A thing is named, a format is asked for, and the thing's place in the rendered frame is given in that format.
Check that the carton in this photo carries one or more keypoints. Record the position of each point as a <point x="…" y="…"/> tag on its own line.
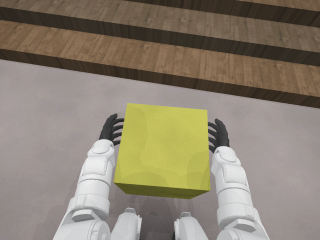
<point x="164" y="152"/>

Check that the robot right hand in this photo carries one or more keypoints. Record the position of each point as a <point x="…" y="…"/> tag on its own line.
<point x="221" y="135"/>

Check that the robot shin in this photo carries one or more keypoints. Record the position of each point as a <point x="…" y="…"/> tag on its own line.
<point x="185" y="214"/>
<point x="129" y="210"/>

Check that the robot right upper arm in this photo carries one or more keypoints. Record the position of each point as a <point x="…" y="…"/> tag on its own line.
<point x="232" y="233"/>

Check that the robot left shin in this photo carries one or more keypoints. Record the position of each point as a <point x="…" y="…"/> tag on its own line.
<point x="129" y="210"/>

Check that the left robot forearm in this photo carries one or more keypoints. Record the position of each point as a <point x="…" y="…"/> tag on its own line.
<point x="90" y="201"/>

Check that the robot right shin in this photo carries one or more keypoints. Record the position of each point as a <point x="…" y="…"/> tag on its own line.
<point x="185" y="214"/>

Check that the robot left hand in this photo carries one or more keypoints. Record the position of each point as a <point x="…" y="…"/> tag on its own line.
<point x="108" y="130"/>

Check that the robot left upper arm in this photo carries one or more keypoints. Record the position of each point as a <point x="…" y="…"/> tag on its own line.
<point x="95" y="229"/>

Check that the right robot forearm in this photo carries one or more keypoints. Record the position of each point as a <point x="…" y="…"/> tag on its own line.
<point x="234" y="198"/>

